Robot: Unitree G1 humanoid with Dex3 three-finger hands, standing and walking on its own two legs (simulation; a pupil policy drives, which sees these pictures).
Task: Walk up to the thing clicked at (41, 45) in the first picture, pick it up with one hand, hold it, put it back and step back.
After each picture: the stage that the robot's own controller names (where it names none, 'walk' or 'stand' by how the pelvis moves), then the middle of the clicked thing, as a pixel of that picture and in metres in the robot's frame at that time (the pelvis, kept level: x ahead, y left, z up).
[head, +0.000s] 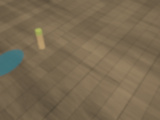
stand; (40, 39) +1.41 +0.43 -0.65
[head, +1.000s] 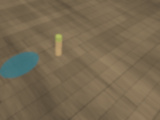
walk; (58, 45) +1.31 +0.15 -0.62
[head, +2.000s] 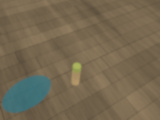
walk; (76, 74) +0.80 +0.05 -0.62
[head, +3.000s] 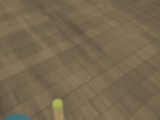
stand; (58, 111) +0.54 +0.13 -0.63
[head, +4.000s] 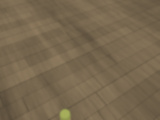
stand; out of the picture +0.49 +0.11 -0.64
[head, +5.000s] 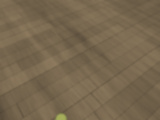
stand; out of the picture +0.46 +0.13 -0.66
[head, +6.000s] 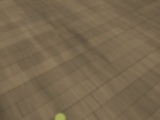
stand; out of the picture +0.47 +0.13 -0.66
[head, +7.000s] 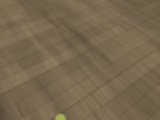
stand; out of the picture +0.46 +0.13 -0.66
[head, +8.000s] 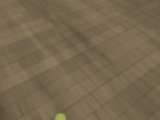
stand; out of the picture +0.46 +0.13 -0.66
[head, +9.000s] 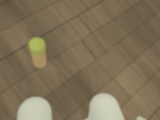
go down; (38, 54) +0.53 +0.14 -0.35
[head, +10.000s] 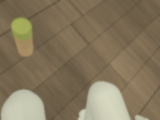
approach; (24, 40) +0.55 +0.16 -0.27
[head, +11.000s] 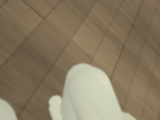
close in; out of the picture +0.54 +0.23 -0.17
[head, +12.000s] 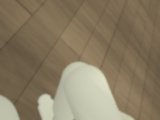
close; out of the picture +0.53 +0.24 -0.18
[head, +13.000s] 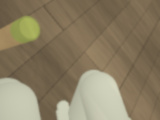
lift; (10, 36) +0.49 +0.16 -0.20
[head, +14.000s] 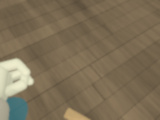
hold; out of the picture +0.37 -0.05 -0.61
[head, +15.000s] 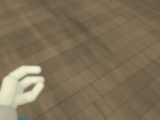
hold; out of the picture +0.32 -0.03 -0.70
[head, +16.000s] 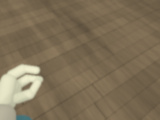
hold; out of the picture +0.30 -0.02 -0.70
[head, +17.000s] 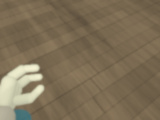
stand; out of the picture +0.28 -0.01 -0.69
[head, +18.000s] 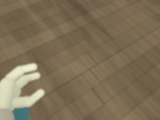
stand; out of the picture +0.27 +0.01 -0.66
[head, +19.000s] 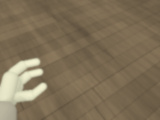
stand; out of the picture +0.23 +0.01 -0.70
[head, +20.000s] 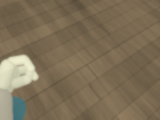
crouch; out of the picture +0.24 +0.03 -0.66
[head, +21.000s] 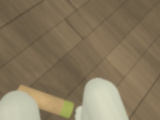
crouch; (44, 101) +0.29 +0.05 -0.35
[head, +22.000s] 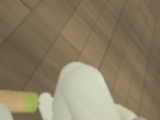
lower; out of the picture +0.28 +0.08 -0.27
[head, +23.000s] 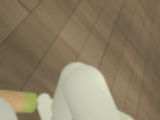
lower; out of the picture +0.29 +0.09 -0.27
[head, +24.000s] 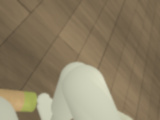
lower; out of the picture +0.29 +0.08 -0.27
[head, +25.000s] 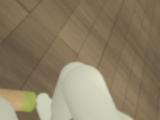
lower; out of the picture +0.29 +0.08 -0.27
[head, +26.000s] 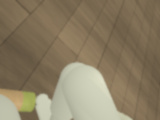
loosen; out of the picture +0.29 +0.09 -0.28
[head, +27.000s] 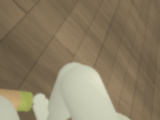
withdraw; out of the picture +0.29 +0.09 -0.28
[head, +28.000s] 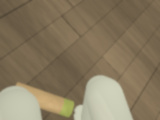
stand; (43, 100) +0.29 +0.06 -0.31
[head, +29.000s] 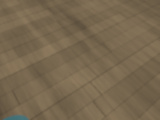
stand; out of the picture +0.22 +0.02 -0.66
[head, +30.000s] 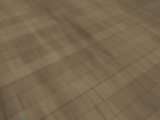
stand; out of the picture +0.23 +0.03 -0.69
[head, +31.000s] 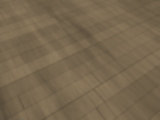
stand; out of the picture +0.21 +0.03 -0.69
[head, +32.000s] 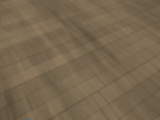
stand; out of the picture +0.24 +0.02 -0.74
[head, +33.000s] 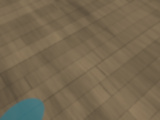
walk; out of the picture +0.30 -0.02 -0.72
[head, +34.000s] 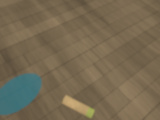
walk; (78, 106) +0.50 -0.03 -0.71
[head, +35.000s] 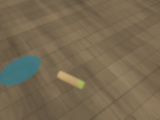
stand; (70, 79) +0.82 +0.08 -0.72
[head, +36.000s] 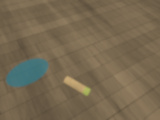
stand; (77, 85) +0.80 -0.01 -0.73
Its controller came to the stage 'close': yes
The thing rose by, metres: 0.00
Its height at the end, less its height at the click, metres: -0.09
